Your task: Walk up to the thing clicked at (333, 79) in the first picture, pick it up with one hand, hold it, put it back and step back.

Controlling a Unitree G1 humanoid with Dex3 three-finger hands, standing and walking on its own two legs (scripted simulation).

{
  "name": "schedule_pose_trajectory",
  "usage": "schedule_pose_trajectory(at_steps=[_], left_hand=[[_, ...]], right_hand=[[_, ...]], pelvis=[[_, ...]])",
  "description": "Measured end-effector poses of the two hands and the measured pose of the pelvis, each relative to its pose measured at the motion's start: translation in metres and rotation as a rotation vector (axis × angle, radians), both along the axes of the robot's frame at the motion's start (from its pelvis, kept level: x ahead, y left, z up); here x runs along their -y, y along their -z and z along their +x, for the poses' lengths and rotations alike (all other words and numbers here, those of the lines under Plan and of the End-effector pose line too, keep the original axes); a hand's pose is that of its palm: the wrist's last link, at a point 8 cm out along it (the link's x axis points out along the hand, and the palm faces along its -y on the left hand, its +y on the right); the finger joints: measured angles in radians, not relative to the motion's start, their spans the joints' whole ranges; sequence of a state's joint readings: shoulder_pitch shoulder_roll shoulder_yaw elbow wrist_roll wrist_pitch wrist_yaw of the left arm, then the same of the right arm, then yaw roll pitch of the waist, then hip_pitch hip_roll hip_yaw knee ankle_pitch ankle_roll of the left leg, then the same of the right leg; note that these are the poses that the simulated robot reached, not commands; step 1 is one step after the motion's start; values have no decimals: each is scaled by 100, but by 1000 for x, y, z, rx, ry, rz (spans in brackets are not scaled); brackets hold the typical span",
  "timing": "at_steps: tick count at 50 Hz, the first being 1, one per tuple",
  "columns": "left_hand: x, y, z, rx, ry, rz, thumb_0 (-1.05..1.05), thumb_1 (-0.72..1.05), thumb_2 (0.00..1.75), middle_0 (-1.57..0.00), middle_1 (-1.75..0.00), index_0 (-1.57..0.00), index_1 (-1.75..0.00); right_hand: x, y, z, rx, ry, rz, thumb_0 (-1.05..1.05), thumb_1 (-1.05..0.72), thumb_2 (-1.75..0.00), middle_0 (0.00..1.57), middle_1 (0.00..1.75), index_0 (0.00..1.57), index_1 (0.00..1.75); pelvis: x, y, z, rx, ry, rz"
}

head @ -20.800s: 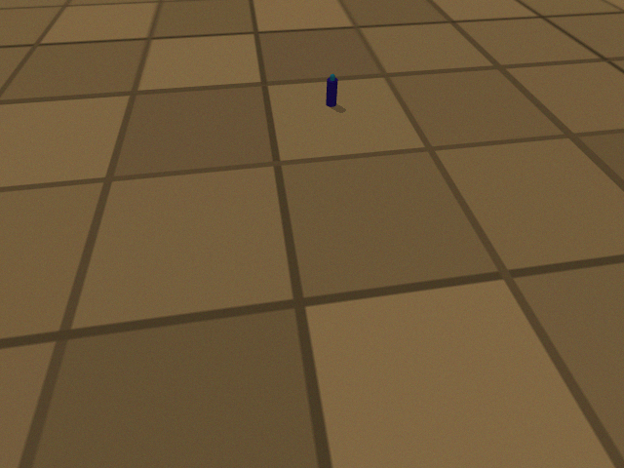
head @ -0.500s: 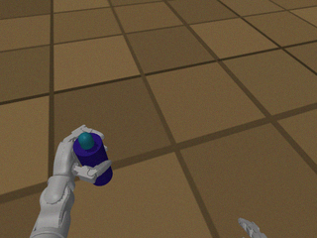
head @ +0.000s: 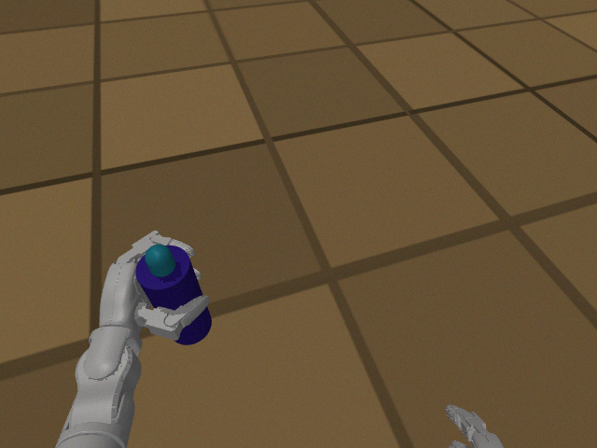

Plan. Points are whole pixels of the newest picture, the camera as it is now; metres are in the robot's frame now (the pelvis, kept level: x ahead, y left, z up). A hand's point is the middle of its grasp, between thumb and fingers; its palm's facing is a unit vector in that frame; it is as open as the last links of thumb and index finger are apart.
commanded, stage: hold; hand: left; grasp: from the side
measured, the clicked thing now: (175, 292) +0.32 +0.17 +0.03
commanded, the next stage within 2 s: crouch in 0.68 s
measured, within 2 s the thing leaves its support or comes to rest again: neither
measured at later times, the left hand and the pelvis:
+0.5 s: hand (174, 297) +0.31 +0.16 +0.04, palm faces -0.01 -1.00 -0.03, open 9.1 cm; pelvis +0.00 +0.00 +0.00, yaw +0 degrees
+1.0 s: hand (178, 294) +0.32 +0.16 +0.02, palm faces +0.02 -1.00 -0.01, open 9.1 cm; pelvis -0.01 +0.00 +0.00, yaw +0 degrees
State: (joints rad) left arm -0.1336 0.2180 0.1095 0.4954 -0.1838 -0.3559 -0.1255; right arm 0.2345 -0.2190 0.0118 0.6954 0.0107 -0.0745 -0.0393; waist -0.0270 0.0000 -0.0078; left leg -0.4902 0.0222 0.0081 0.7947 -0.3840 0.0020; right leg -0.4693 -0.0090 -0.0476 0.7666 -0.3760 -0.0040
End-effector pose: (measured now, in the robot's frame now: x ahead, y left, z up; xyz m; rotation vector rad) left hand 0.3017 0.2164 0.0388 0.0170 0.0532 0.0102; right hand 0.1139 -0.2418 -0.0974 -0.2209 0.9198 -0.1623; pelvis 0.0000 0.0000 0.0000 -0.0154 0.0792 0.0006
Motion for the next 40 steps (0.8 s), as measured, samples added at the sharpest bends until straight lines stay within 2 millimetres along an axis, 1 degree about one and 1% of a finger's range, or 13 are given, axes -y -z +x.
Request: schedule_pose_trajectory(at_steps=[7,14,21,31,40], left_hand=[[4,2,-4,-13,40,14,-1,-30,111,-75,-112,-76,-115],[4,5,-8,-16,14,-9,-1,-30,111,-75,-112,-76,-114],[2,1,-12,2,25,14,-1,-30,111,-75,-112,-76,-115],[0,2,-5,-6,12,2,-1,-30,111,-75,-112,-76,-114],[4,-2,-4,-5,39,13,-1,-30,111,-75,-112,-76,-115]], right_hand=[[2,0,-6,-4,8,2,1,-91,-90,20,30,20,30],[4,1,-10,-7,9,-3,1,-91,-90,20,30,20,30],[3,0,-9,0,9,-5,1,-91,-90,20,30,20,30],[1,0,-4,13,2,-2,1,-91,-90,20,30,20,30],[2,0,-5,5,5,-3,1,-91,-90,20,30,20,30]], pelvis=[[0,0,-3,1,2,-1],[0,0,-5,1,3,1],[0,0,-5,4,1,1],[0,1,-5,0,0,0],[-1,0,-1,3,0,-2]])
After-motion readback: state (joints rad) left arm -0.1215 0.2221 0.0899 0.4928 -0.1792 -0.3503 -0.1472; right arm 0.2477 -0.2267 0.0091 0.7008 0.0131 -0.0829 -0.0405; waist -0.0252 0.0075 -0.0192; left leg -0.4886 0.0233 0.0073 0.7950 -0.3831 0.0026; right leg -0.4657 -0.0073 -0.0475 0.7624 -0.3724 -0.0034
